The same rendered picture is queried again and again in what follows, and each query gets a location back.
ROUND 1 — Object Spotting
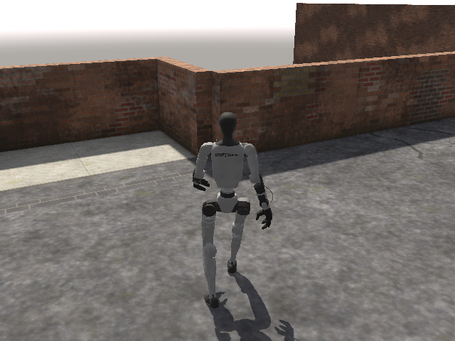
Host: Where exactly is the robot left forearm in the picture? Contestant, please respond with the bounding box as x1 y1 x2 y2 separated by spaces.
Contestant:
192 168 201 185

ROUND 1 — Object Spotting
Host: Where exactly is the robot right thigh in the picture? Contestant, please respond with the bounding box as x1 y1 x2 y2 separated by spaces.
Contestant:
232 197 250 235

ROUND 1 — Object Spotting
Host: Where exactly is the robot right forearm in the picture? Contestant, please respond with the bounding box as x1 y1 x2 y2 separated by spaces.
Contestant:
254 173 270 210

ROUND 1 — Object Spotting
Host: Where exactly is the right robot upper arm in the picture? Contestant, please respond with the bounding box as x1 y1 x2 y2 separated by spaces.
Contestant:
242 143 261 183

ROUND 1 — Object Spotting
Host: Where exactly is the humanoid robot torso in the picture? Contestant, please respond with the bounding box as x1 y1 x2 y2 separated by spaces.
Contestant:
211 139 244 213

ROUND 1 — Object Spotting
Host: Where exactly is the left robot hand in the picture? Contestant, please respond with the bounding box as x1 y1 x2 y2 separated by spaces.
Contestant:
193 179 210 191

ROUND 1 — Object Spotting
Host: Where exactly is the right robot hand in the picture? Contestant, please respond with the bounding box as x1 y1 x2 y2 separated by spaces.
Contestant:
256 208 272 229

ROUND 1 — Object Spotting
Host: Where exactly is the left robot upper arm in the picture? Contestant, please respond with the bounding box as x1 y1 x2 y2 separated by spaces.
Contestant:
194 142 213 179

